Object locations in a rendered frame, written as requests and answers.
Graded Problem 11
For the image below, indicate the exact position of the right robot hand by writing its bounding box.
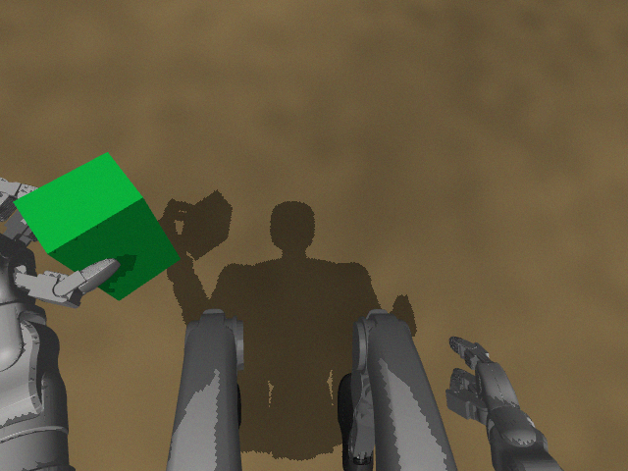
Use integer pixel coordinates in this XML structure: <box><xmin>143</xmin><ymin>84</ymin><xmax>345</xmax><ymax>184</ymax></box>
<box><xmin>445</xmin><ymin>337</ymin><xmax>521</xmax><ymax>426</ymax></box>

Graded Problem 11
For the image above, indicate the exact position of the left robot hand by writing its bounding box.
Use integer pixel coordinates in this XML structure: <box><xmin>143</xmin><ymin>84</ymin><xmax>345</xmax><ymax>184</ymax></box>
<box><xmin>0</xmin><ymin>178</ymin><xmax>121</xmax><ymax>308</ymax></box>

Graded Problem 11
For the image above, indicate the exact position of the right robot foot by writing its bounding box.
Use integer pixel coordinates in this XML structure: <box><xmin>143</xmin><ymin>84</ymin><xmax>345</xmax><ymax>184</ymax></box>
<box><xmin>338</xmin><ymin>373</ymin><xmax>374</xmax><ymax>471</ymax></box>

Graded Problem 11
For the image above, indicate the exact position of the carton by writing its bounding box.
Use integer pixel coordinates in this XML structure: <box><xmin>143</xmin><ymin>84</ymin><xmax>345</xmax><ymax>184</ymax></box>
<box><xmin>13</xmin><ymin>152</ymin><xmax>181</xmax><ymax>301</ymax></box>

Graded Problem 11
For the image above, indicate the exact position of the right robot arm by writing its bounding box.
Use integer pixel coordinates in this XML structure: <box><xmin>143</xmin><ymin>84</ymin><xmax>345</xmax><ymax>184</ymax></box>
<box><xmin>486</xmin><ymin>406</ymin><xmax>563</xmax><ymax>471</ymax></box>

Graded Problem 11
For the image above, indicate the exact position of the left robot arm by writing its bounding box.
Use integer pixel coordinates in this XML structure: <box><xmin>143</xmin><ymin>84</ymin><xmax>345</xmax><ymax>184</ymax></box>
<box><xmin>0</xmin><ymin>300</ymin><xmax>76</xmax><ymax>471</ymax></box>

